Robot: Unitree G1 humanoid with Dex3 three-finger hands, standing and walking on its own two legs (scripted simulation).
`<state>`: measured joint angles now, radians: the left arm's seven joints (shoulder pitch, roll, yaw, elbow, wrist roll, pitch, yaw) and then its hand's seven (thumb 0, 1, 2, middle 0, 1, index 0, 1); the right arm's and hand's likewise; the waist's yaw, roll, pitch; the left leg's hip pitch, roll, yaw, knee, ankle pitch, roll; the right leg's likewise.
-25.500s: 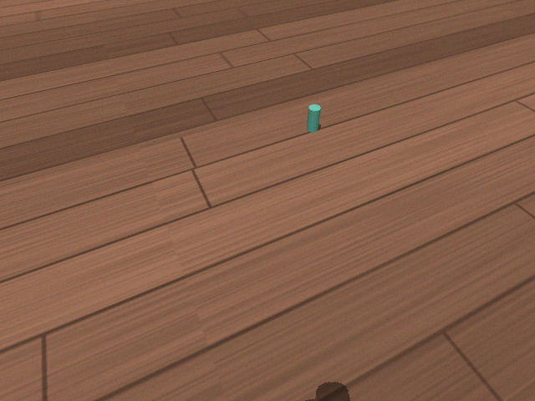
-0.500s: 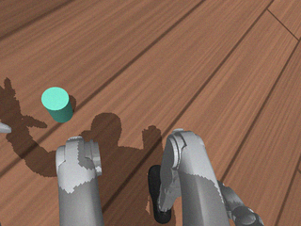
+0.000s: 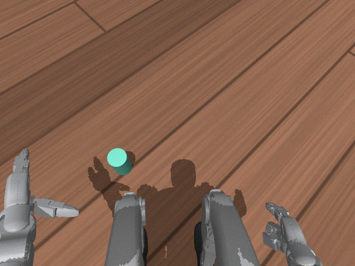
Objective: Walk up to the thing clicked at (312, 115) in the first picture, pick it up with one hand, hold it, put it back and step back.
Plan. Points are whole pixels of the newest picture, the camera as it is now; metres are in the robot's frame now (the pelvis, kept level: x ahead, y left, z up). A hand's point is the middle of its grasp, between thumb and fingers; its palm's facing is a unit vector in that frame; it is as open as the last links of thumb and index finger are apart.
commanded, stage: home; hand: left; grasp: from the side
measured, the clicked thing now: (120, 162) +0.45 +0.21 -0.45
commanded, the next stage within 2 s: none
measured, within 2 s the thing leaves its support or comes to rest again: neither
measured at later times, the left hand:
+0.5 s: hand (35, 212) +0.24 +0.21 +0.10, palm faces +0.14 -0.94 -0.32, open 17.4 cm
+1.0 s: hand (35, 232) +0.22 +0.19 +0.13, palm faces +0.16 -0.95 -0.29, open 17.4 cm
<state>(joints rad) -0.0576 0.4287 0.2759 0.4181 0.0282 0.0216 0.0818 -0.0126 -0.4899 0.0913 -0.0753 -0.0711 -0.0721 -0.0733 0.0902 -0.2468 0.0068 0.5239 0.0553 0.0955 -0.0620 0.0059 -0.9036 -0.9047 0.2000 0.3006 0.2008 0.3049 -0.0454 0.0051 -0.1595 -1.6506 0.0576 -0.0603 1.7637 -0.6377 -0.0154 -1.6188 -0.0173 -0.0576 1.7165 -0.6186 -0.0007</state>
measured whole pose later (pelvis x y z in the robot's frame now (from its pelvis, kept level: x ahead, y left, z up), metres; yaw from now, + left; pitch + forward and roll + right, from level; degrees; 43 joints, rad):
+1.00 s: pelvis +0.06 +0.00 +0.19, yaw +3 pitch +7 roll -2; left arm 0.46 0.20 -0.02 0.01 -0.01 0.27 0.15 -0.01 -0.53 0.07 -0.06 -0.06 -0.05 -0.06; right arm 0.27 -0.21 0.03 0.50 0.01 -0.12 -0.18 0.01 -0.90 -0.90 0.20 0.30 0.20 0.30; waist -0.02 0.04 -0.09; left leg -0.63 0.05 -0.02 0.96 -0.45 -0.01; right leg -0.59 -0.02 -0.06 0.90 -0.43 0.01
